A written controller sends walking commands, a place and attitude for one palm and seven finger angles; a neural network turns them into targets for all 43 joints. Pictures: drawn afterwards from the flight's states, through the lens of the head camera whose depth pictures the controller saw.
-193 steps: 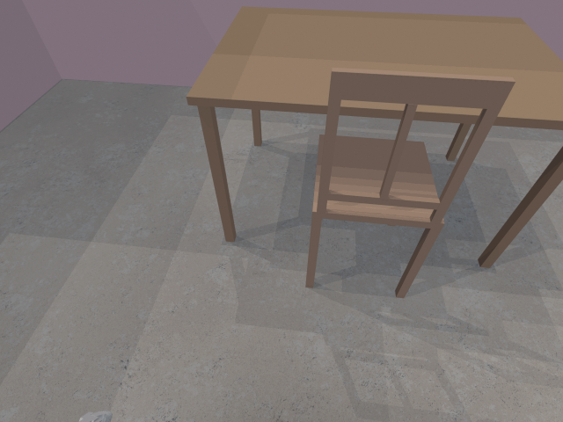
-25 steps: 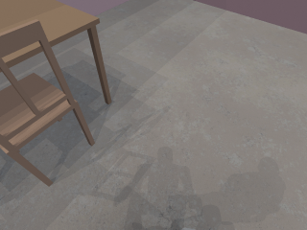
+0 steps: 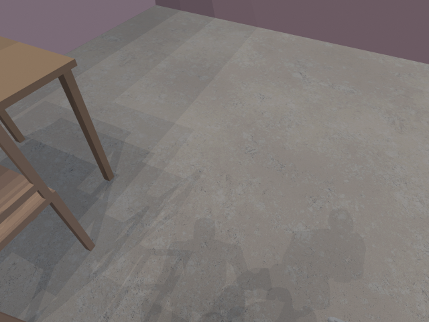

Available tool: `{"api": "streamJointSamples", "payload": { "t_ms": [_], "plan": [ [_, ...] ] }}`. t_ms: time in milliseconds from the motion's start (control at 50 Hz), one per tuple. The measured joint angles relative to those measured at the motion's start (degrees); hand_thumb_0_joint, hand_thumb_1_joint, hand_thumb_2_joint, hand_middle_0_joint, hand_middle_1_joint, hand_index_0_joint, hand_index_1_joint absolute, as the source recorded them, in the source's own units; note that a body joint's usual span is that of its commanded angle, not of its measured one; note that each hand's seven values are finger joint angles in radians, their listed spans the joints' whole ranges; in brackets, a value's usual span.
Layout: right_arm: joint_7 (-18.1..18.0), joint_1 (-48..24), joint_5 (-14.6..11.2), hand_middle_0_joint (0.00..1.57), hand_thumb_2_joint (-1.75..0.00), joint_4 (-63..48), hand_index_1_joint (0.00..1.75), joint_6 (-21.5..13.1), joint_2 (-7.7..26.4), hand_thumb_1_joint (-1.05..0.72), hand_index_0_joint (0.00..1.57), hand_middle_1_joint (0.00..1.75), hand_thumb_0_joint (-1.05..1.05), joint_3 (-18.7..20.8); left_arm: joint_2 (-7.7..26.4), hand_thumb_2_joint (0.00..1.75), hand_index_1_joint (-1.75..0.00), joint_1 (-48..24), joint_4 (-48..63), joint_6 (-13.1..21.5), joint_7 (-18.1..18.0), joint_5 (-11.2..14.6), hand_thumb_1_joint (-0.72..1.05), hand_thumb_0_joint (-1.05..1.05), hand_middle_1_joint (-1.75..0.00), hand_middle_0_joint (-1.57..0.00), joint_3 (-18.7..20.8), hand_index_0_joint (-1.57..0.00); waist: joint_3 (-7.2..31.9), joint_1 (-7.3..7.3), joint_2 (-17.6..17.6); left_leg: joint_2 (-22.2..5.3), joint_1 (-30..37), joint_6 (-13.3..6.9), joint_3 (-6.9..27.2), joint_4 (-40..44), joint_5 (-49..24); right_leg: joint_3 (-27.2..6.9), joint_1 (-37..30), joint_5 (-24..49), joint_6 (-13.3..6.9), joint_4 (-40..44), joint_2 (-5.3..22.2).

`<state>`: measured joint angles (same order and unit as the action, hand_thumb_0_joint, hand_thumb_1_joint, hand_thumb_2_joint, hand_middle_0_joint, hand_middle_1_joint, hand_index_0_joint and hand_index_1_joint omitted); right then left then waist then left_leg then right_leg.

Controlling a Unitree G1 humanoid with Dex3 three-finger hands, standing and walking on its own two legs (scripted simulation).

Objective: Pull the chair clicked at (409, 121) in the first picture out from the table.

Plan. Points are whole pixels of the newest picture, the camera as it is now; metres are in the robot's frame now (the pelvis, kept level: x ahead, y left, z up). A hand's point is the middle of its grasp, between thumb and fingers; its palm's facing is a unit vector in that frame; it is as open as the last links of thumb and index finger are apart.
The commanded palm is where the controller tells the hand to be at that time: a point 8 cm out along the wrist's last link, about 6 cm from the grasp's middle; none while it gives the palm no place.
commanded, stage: walk to a spot facing it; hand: left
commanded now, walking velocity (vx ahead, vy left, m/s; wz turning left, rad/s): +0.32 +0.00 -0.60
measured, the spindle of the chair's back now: out of the picture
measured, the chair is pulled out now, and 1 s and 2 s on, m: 0.00 0.00 0.00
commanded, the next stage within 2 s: turn to face it in 0.54 s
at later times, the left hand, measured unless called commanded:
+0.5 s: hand (201, 221) +0.40 +0.08 -0.17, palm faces -0.41 -0.89 -0.20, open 7.4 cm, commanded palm none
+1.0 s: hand (209, 214) +0.42 +0.06 -0.17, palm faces -0.22 -0.96 -0.19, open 7.3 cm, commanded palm none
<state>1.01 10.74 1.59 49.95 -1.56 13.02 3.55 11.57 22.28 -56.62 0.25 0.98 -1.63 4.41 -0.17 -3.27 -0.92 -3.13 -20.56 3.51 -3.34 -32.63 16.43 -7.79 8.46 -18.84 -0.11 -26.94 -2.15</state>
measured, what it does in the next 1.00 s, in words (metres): walks ahead, turning right: left foot, then right foot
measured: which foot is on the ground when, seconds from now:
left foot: up 0.00-0.00, down 0.02-0.50, up 0.52-1.00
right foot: down 0.00-0.00, up 0.02-0.48, down 0.50-1.00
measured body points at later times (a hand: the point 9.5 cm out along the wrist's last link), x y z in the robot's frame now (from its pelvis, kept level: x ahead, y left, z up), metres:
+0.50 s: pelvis +0.18 -0.04 -0.02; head +0.23 -0.07 +0.43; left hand +0.42 +0.13 -0.15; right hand -0.01 -0.22 -0.16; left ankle +0.07 +0.13 -0.73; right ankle +0.27 -0.16 -0.74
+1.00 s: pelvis +0.33 -0.10 +0.00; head +0.34 -0.09 +0.45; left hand +0.44 +0.11 -0.16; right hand +0.33 -0.34 -0.15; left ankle +0.40 -0.01 -0.73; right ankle +0.27 -0.16 -0.74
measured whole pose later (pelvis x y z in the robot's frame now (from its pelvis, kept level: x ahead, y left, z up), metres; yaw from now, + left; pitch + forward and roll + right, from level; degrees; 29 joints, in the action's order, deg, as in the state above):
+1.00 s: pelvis +0.33 -0.10 +0.00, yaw -17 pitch -1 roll -1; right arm 0.2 11.0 1.3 57.5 1.0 8.9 2.2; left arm 9.3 14.1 -58.4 1.2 -1.3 -1.3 2.9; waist -1.1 -0.5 0.2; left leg -3.8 -20.8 2.6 -5.9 -37.9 16.5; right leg 10.7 8.3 -18.1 -3.5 -26.8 -1.1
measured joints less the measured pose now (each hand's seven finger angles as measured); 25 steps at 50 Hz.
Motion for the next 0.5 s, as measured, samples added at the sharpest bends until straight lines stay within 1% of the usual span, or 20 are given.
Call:
{"api": "streamJointSamples", "payload": {
  "t_ms": [20,40,60,80,120,140,180,220,260,300,340,400,440,480,500],
  "plan": [
    [-0.3,-0.1,0.2,0.20,-0.90,-0.6,0.30,-0.9,0.0,-0.91,0.20,0.30,0.01,-0.4,0.0,0.90,-0.30,0.5,-0.1,-0.3,0.1,0.2,0.91,0.00,-0.30,-0.21,0.3,-0.20,0.2,0.12,0.4,-0.2,1.1,-1.0,0.2,2.2,-1.2,-0.2,1.9,-2.7,-0.5,-4.9,-0.6],
    [-0.6,-0.4,0.4,0.20,-0.90,-0.7,0.30,-1.5,-0.6,-0.91,0.20,0.30,0.01,-0.7,0.4,0.90,-0.30,0.3,-0.6,-0.8,0.2,0.3,0.91,0.00,-0.30,-0.21,0.6,-0.20,-0.2,0.42,-0.3,-0.1,0.9,-2.2,-0.6,0.6,-2.4,0.3,4.5,-5.5,-0.8,-12.1,-0.4],
    [-0.8,-0.2,0.5,0.20,-0.90,-0.8,0.30,-1.8,-1.3,-0.91,0.20,0.30,0.00,-1.2,0.9,0.90,-0.30,-0.2,-1.1,-1.2,0.4,0.2,0.91,0.00,-0.30,-0.20,0.9,-0.20,-0.5,0.66,-0.9,-0.2,1.2,-3.2,-1.5,-0.7,-2.1,1.3,7.5,-7.0,-1.0,-19.7,-0.1],
    [-0.9,0.3,0.5,0.20,-0.90,-0.7,0.30,-1.9,-2.1,-0.91,0.20,0.30,0.00,-1.5,1.3,0.90,-0.30,-0.7,-1.5,-1.4,0.6,0.0,0.91,0.00,-0.30,-0.20,1.2,-0.20,-0.6,0.92,-1.4,-0.4,2.2,-3.8,-2.4,-0.8,-1.4,2.8,10.5,-6.8,-1.0,-26.6,0.4],
    [-1.2,2.0,0.4,0.21,-0.90,0.0,0.30,-2.1,-3.5,-0.91,0.21,0.30,0.00,-2.0,2.2,0.90,-0.30,-2.0,-1.7,-1.6,1.2,-0.4,0.91,0.01,-0.30,-0.20,1.7,-0.19,-0.6,1.21,-2.2,-0.7,5.2,-4.1,-4.1,1.8,-1.0,5.6,15.8,-2.7,-0.6,-35.9,2.1],
    [-1.4,3.1,0.3,0.21,-0.90,0.7,0.30,-2.2,-4.1,-0.91,0.21,0.30,0.00,-2.2,2.5,0.90,-0.30,-2.8,-1.4,-1.7,1.4,-0.5,0.91,0.01,-0.30,-0.20,1.9,-0.19,-0.5,1.21,-2.4,-0.8,6.9,-3.9,-4.9,3.6,-1.3,6.7,18.1,-0.2,-0.3,-38.4,2.9],
    [-1.8,5.1,-0.1,0.21,-0.90,2.1,0.30,-2.5,-4.9,-0.91,0.21,0.30,0.00,-2.1,2.7,0.90,-0.30,-4.2,-0.6,-1.7,1.8,-0.6,0.91,0.01,-0.30,-0.20,2.1,-0.19,-0.5,1.31,-2.4,-1.0,9.8,-3.8,-6.7,7.0,-1.6,8.1,22.0,3.7,0.6,-40.5,4.5],
    [-2.3,7.1,-0.3,0.21,-0.90,3.6,0.30,-2.8,-4.7,-0.93,0.21,0.30,0.00,-1.6,2.6,0.90,-0.30,-5.7,0.4,-1.8,2.0,-0.7,0.91,0.01,-0.30,-0.20,2.2,-0.19,-0.6,1.69,-2.2,-1.1,12.4,-3.7,-8.5,9.5,-1.5,8.7,25.2,6.3,1.3,-40.3,5.8],
    [-2.3,9.0,-0.3,0.21,-0.90,4.9,0.30,-2.9,-4.3,-0.93,0.21,0.30,0.00,-1.4,2.4,0.90,-0.30,-7.6,1.1,-2.1,2.1,-0.8,0.91,0.01,-0.30,-0.20,2.1,-0.19,-1.0,2.28,-2.0,-1.2,14.6,-3.6,-10.2,11.3,-0.9,9.5,27.6,8.1,1.8,-38.2,7.0],
    [-2.3,10.8,-0.3,0.21,-0.90,6.2,0.30,-2.9,-3.9,-0.93,0.21,0.30,0.00,-1.3,2.2,0.90,-0.30,-9.9,1.7,-2.3,2.3,-0.8,0.91,0.00,-0.30,-0.20,1.9,-0.19,-1.8,3.04,-1.7,-1.4,16.7,-3.1,-11.7,12.3,0.0,10.5,28.8,9.4,2.1,-34.0,7.8],
    [-2.1,12.4,-0.1,0.21,-0.90,7.4,0.30,-2.7,-3.6,-0.93,0.21,0.30,0.00,-1.2,1.9,0.90,-0.30,-12.3,2.2,-2.5,2.4,-0.7,0.91,0.00,-0.30,-0.20,1.6,-0.19,-2.9,4.00,-1.3,-1.8,18.7,-2.5,-13.2,12.7,1.2,11.7,28.9,10.0,1.9,-28.1,8.1],
    [-1.9,14.4,0.2,0.20,-0.90,8.8,0.30,-2.2,-3.1,-0.92,0.21,0.30,0.00,-1.0,1.6,0.90,-0.30,-16.2,2.9,-2.4,2.6,-0.6,0.91,0.00,-0.30,-0.20,1.0,-0.19,-4.7,5.76,-0.8,-2.7,21.3,-1.1,-15.3,12.2,3.8,13.3,27.4,9.9,0.9,-19.2,7.5],
    [-1.8,15.6,0.4,0.20,-0.90,9.7,0.30,-1.9,-2.8,-0.92,0.20,0.30,0.00,-0.9,1.3,0.90,-0.30,-18.5,3.6,-2.0,2.6,-0.5,0.91,0.00,-0.30,-0.20,0.7,-0.19,-5.7,6.77,-0.2,-3.6,22.9,0.2,-16.7,10.8,6.2,14.4,25.6,8.8,-0.4,-14.6,6.3],
    [-1.6,16.8,0.3,0.20,-0.90,10.5,0.30,-1.3,-2.5,-0.91,0.20,0.30,0.00,-0.7,1.3,0.90,-0.30,-20.3,4.5,-1.0,2.6,-0.5,0.91,0.00,-0.30,-0.20,0.2,-0.19,-6.6,7.29,0.6,-5.7,23.3,1.5,-17.8,5.9,9.6,15.9,22.0,7.4,-2.1,-10.1,4.4],
    [-1.3,17.6,0.1,0.20,-0.90,10.8,0.30,-1.0,-2.6,-0.91,0.20,0.30,0.00,-0.7,1.5,0.90,-0.30,-20.7,4.9,-0.1,2.6,-0.5,0.91,0.00,-0.30,-0.20,-0.1,-0.19,-6.7,7.33,0.5,-7.1,22.0,1.7,-17.6,0.0,11.3,16.5,19.3,8.7,-3.4,-7.5,3.7]
  ]
}}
